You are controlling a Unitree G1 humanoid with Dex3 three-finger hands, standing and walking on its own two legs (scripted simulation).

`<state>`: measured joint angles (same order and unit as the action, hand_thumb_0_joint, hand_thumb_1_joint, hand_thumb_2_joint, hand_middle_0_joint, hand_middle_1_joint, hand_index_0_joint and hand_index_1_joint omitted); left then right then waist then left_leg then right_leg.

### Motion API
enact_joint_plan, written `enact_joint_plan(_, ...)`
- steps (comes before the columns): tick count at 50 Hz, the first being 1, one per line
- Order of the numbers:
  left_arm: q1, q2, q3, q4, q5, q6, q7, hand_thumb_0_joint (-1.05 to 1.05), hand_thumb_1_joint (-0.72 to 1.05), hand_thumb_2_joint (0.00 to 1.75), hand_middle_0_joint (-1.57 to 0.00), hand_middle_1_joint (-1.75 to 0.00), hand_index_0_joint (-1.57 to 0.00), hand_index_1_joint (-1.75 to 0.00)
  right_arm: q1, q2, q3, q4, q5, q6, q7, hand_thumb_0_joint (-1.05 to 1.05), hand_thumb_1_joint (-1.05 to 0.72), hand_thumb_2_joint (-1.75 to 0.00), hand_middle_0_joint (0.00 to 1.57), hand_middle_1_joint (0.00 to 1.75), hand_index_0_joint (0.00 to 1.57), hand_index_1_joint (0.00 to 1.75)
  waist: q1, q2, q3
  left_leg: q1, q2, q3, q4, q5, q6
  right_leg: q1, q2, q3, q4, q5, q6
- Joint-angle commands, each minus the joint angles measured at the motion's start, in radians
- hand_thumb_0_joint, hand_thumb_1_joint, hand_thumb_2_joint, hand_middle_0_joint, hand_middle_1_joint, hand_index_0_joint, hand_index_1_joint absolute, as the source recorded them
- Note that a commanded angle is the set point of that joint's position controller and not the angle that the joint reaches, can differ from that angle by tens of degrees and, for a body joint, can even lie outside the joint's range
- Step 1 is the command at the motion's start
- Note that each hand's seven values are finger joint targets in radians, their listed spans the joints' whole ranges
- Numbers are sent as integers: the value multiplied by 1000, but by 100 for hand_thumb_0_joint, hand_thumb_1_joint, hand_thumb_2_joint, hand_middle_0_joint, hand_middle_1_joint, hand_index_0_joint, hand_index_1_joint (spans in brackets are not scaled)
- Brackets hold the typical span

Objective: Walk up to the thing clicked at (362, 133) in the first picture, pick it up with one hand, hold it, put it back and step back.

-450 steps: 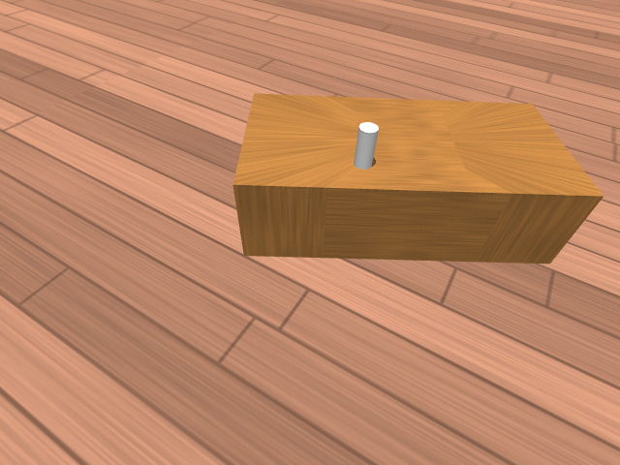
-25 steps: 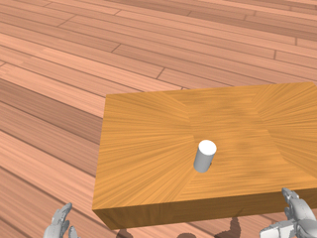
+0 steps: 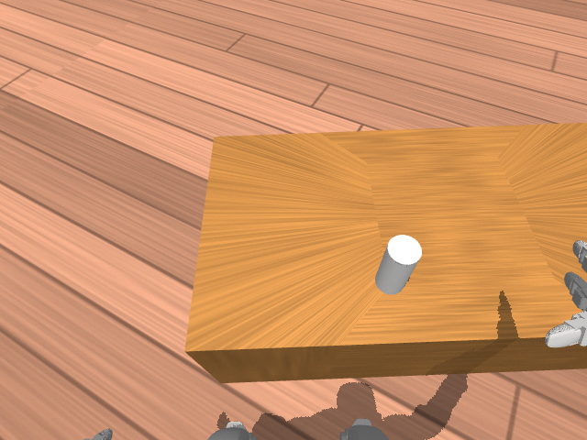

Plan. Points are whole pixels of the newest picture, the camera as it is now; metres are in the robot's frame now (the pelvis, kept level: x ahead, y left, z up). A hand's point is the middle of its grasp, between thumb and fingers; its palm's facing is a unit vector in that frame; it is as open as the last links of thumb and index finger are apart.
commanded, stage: go down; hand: right
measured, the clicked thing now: (396, 266) +0.49 -0.20 -0.26
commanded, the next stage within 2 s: approach in 0.82 s
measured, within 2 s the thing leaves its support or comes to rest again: neither
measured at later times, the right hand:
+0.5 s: hand (577, 261) +0.37 -0.37 +0.01, palm faces +0.17 +0.98 -0.12, open 17.4 cm
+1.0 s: hand (585, 250) +0.38 -0.39 +0.02, palm faces +0.18 +0.98 -0.09, open 17.6 cm
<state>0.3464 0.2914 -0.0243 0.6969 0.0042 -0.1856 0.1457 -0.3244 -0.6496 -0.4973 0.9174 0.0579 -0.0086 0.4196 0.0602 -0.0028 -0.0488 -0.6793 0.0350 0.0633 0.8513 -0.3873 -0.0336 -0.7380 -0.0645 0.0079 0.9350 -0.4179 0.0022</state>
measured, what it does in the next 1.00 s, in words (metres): stands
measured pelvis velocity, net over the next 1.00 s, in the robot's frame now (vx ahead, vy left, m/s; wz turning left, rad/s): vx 0.01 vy -0.01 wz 0.01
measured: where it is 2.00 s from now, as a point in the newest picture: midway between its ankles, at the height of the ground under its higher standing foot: outside the picture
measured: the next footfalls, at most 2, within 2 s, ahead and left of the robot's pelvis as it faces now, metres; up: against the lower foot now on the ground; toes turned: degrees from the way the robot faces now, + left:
none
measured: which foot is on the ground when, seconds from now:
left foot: down 0.00-1.00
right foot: down 0.00-1.00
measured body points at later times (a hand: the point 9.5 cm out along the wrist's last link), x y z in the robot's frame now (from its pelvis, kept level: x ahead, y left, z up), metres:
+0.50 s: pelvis +0.00 +0.00 -0.01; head +0.11 -0.04 +0.43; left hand +0.07 +0.28 -0.10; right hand +0.36 -0.43 +0.02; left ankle +0.01 +0.15 -0.69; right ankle +0.02 -0.12 -0.69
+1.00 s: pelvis +0.01 -0.01 -0.01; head +0.12 -0.05 +0.42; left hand +0.06 +0.28 -0.10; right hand +0.37 -0.44 +0.02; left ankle +0.01 +0.15 -0.69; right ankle +0.02 -0.12 -0.69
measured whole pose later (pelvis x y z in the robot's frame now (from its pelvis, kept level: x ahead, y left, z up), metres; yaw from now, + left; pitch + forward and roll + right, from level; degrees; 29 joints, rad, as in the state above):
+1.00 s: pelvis +0.01 -0.01 -0.01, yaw +1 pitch +18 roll +5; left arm 0.34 0.32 -0.06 0.68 0.02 -0.11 0.07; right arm -0.57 -0.83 -0.62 1.21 0.08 -0.23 0.55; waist 0.09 0.02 -0.07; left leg -0.79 0.03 0.07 0.89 -0.40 -0.04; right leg -0.87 -0.07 0.02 1.01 -0.45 -0.01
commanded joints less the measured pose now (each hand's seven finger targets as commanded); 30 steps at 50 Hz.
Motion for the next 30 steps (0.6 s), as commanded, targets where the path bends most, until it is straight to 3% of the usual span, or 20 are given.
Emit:
enact_joint_plan(1, 69, 195, 70, -80, 6, -31, 7, 0, 89, 91, -19, -29, -19, -30, -254, -391, -103, -44, 20, -119, 25, 0, 60, -6, 3, 6, 3, 6, -13, -134, -311, 90, -43, -8, -88, 175, 62, 216, 28, 29, -148, 234, -13)
enact_joint_plan(3, 78, 194, 63, -81, 8, -26, 2, 0, 90, 90, -19, -29, -19, -30, -313, -443, -121, -51, 19, -147, 35, 0, 58, -6, 3, 6, 3, 6, -16, -151, -322, 97, -42, -11, -84, 192, 62, 204, 30, 28, -137, 255, -13)
enact_joint_plan(7, 80, 196, 55, -83, 10, -16, -6, 0, 90, 90, -19, -30, -19, -30, -351, -474, -137, 1, 24, -181, 58, 0, 60, -6, 3, 6, 3, 6, -12, -125, -337, 92, -43, -17, -80, 202, 59, 188, 32, 27, -120, 256, -20)
enact_joint_plan(9, 80, 204, 56, -89, 9, -14, -7, 0, 91, 90, -19, -30, -19, -30, -400, -475, -124, 15, 22, -195, 65, 0, 56, -6, 4, 6, 4, 6, 6, -123, -322, 72, -44, -24, -84, 176, 57, 169, 35, 24, -119, 210, -25)
enact_joint_plan(11, 85, 211, 53, -78, 9, -12, -10, 0, 91, 90, -19, -30, -19, -30, -406, -505, -139, 43, 25, -206, 73, 0, 56, -6, 4, 6, 4, 6, 0, -132, -325, 47, -48, -19, -76, 159, 60, 163, 33, 30, -120, 201, -21)
enact_joint_plan(15, 97, 218, 52, -74, 12, -4, -17, 0, 91, 90, -19, -30, -19, -30, -433, -535, -150, 50, 25, -229, 90, 0, 53, -6, 5, 5, 4, 5, -4, -168, -370, 42, -46, -19, -58, 193, 62, 191, 33, 32, -99, 261, -17)
enact_joint_plan(18, 111, 223, 52, -67, 14, 5, -23, 0, 91, 90, -19, -30, -19, -30, -430, -534, -150, 75, 25, -235, 100, 0, 53, -6, 4, 5, 4, 5, 1, -159, -410, 32, -47, -16, -45, 238, 61, 231, 27, 39, -78, 344, -16)
enact_joint_plan(20, 103, 223, 46, -77, 13, 8, -27, 0, 91, 90, -19, -30, -19, -30, -485, -556, -159, 30, 34, -246, 105, 0, 51, -6, 5, 5, 4, 5, 4, -165, -400, 19, -49, -13, -46, 232, 61, 219, 27, 44, -80, 334, -16)
enact_joint_plan(22, 108, 227, 47, -67, 15, 14, -28, 0, 90, 91, -19, -30, -19, -30, -441, -547, -157, 100, 29, -241, 107, 0, 52, -7, 4, 5, 4, 5, 4, -172, -391, 6, -48, -14, -52, 203, 62, 226, 25, 42, -80, 305, -15)
enact_joint_plan(23, 97, 228, 46, -84, 11, 12, -30, 0, 90, 91, -19, -30, -19, -30, -464, -550, -158, 62, 35, -247, 108, 0, 51, -7, 5, 5, 4, 5, 5, -162, -388, 14, -50, -13, -54, 201, 62, 216, 27, 43, -86, 289, -19)
enact_joint_plan(27, 114, 245, 55, -66, 15, 22, -34, 0, 90, 91, -19, -30, -19, -30, -428, -556, -158, 115, 30, -242, 114, 0, 53, -7, 4, 5, 4, 5, -5, -206, -378, -2, -50, -9, -48, 204, 66, 230, 24, 47, -86, 331, -11)
enact_joint_plan(28, 118, 240, 56, -72, 12, 25, -35, 0, 91, 90, -19, -30, -19, -30, -472, -564, -164, 65, 31, -248, 112, 0, 52, -7, 4, 5, 4, 5, 7, -174, -404, 11, -52, -11, -53, 219, 63, 236, 26, 47, -79, 335, -17)
enact_joint_plan(30, 114, 229, 43, -72, 13, 25, -39, 0, 90, 91, -19, -30, -19, -30, -481, -570, -169, 55, 38, -256, 115, 0, 54, -7, 4, 5, 4, 5, -1, -197, -419, 7, -51, -7, -42, 240, 65, 250, 20, 52, -74, 380, -11)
